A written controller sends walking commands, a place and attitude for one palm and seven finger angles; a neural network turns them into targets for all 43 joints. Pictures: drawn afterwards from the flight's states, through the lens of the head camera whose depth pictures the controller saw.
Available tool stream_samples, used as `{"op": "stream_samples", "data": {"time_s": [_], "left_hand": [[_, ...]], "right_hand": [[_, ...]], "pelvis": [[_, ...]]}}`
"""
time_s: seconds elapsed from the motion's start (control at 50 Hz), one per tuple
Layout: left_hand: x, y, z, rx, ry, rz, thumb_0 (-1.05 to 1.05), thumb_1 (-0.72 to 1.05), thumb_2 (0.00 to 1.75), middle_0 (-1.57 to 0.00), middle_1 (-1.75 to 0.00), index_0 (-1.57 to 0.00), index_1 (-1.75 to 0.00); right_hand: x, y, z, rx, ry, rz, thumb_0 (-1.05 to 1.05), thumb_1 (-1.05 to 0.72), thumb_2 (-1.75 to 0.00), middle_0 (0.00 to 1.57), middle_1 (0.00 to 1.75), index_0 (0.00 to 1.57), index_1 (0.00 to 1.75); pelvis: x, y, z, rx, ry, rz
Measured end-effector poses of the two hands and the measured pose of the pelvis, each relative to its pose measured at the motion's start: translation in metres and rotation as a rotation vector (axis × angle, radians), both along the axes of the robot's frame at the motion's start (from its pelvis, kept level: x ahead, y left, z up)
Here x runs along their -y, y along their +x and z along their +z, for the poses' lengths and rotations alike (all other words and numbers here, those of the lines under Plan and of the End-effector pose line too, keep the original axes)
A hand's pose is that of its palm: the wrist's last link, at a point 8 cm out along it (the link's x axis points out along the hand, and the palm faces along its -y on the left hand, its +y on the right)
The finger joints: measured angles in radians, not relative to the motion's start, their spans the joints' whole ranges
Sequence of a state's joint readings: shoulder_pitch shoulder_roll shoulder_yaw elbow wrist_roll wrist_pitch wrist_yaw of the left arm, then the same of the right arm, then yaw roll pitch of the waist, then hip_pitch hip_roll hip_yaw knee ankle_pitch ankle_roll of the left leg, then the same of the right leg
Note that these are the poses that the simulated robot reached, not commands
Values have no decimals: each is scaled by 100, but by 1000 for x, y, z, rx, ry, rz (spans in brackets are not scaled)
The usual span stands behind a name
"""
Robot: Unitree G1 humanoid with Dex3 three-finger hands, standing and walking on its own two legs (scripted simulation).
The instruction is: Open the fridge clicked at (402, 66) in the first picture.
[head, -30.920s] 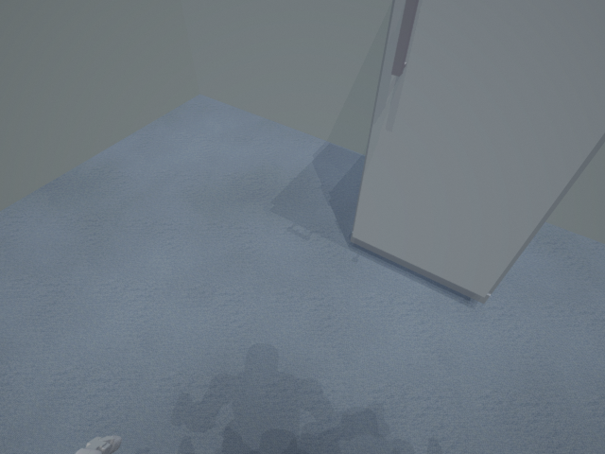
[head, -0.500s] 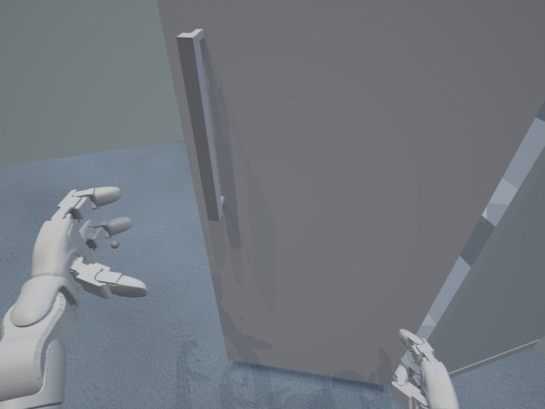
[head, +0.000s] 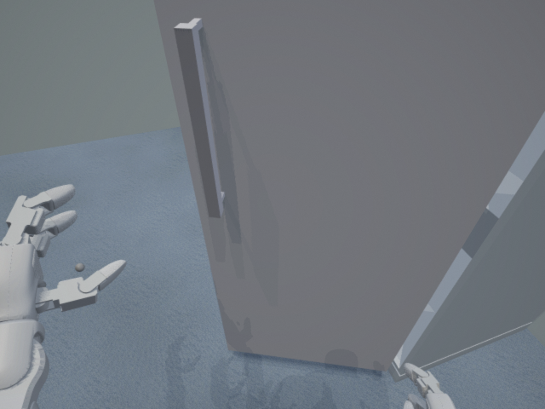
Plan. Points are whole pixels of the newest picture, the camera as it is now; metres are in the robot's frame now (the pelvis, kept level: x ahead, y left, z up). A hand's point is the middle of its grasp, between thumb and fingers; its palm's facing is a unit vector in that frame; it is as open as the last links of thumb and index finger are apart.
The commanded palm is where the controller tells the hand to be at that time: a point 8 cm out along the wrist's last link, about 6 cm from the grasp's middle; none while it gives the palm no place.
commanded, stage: draw the hand back to the body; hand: left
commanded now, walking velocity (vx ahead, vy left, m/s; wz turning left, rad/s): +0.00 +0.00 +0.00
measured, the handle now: (207, 133) +0.46 +0.17 +0.20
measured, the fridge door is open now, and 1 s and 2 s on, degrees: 63 63 63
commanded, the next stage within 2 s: step back with the hand held close in 0.62 s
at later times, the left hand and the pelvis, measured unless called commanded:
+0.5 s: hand (57, 289) +0.18 +0.27 +0.16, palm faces +0.52 -0.79 -0.34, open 7.5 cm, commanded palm +0.13 +0.30 +0.17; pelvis +0.00 +0.00 +0.00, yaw +1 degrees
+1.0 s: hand (73, 295) +0.18 +0.26 +0.15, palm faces +0.39 -0.80 -0.46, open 7.4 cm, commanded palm +0.12 +0.30 +0.17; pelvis -0.03 +0.00 +0.00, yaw -1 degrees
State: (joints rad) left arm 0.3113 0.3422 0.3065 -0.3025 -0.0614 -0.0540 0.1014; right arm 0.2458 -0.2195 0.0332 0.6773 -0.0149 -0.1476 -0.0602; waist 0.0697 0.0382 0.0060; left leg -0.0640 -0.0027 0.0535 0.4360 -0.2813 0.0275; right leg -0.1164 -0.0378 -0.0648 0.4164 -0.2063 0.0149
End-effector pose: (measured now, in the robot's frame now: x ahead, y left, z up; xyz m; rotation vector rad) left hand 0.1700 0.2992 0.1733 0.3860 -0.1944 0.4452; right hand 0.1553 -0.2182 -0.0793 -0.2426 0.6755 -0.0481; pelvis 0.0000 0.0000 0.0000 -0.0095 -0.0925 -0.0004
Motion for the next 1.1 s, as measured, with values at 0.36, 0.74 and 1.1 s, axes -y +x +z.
{"op": "stream_samples", "data": {"time_s": [0.36,0.74,1.1], "left_hand": [[-11,-32,-2,-32,25,80,1,77,84,-21,-38,-21,-37],[1,-29,-2,-38,19,63,2,89,90,-21,-31,-21,-30],[-2,-45,-2,-89,179,-64,2,89,90,-21,-30,-21,-30]], "right_hand": [[-3,26,13,61,-7,33,2,-90,-90,20,30,21,30],[4,16,7,38,-1,17,2,-90,-90,21,30,21,30],[15,-28,7,-15,-42,-120,2,-90,-90,20,30,20,30]], "pelvis": [[1,0,1,7,-2,10],[9,-2,2,16,-1,8],[-9,-39,-7,-84,10,-15]]}}
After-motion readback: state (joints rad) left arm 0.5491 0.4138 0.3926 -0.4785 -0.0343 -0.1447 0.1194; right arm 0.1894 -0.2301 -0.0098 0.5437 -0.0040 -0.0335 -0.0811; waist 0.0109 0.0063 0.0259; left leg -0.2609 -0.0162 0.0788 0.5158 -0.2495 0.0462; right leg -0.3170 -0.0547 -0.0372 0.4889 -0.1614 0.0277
